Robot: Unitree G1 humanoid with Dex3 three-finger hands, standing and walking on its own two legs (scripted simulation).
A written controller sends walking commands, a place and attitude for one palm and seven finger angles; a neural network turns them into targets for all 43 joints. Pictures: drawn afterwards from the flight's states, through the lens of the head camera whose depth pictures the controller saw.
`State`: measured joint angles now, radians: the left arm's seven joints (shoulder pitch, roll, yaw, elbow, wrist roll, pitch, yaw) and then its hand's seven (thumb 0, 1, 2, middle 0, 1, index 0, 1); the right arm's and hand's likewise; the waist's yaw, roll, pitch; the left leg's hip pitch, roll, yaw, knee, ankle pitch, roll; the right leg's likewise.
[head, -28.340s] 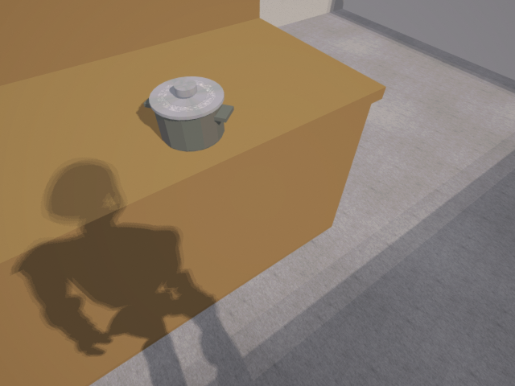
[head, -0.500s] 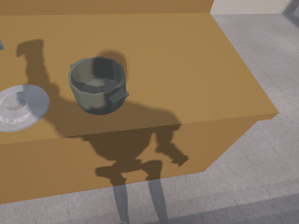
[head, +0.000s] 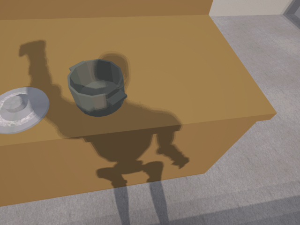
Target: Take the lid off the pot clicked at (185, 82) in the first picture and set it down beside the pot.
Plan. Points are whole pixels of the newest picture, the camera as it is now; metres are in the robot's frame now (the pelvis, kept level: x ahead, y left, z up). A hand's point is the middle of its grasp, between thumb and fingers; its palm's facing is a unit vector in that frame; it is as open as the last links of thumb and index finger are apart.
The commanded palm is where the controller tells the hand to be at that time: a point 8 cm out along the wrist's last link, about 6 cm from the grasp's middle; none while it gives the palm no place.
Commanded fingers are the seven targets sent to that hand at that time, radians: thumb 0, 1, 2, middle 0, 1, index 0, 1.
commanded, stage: draw the hand back to the body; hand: left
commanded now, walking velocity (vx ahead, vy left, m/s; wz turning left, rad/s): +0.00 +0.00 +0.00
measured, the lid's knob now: (14, 104) +0.45 +0.38 +0.03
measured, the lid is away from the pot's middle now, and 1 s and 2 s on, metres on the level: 0.24 0.24 0.24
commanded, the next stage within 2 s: none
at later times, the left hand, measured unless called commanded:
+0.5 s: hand out of the picture +0.41 +0.30 +0.23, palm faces +0.39 -0.80 -0.45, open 11.0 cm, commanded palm +0.34 +0.34 +0.25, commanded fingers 0.00 0.05 0.72 -0.35 -0.77 -0.35 -0.77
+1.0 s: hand (3, 76) +0.35 +0.25 +0.24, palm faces +0.58 -0.78 -0.24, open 9.2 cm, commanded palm +0.28 +0.28 +0.24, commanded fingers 0.00 0.64 0.85 -0.25 -0.44 -0.25 -0.44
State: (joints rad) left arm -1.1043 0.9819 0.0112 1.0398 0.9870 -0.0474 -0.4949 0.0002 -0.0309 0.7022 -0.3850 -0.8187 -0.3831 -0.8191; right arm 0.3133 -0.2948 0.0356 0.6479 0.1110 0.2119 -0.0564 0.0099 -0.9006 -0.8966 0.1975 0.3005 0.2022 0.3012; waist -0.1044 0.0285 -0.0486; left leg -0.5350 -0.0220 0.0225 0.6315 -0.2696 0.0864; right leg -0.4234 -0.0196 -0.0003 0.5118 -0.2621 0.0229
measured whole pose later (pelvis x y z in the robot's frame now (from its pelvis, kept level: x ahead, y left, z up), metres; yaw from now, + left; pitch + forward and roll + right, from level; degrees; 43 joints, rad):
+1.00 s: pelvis +0.03 -0.08 +0.02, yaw -1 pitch -2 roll +0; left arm -0.21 0.50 0.49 0.19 -0.09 -0.08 0.09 0.00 0.41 0.80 -0.29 -0.57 -0.29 -0.57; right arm 0.20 -0.29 0.01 0.69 0.04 -0.04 -0.06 0.02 -0.90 -0.90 0.20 0.30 0.20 0.30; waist 0.03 0.06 0.02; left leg -0.13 0.05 0.03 0.38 -0.22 -0.02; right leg -0.06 0.05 0.01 0.33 -0.23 -0.03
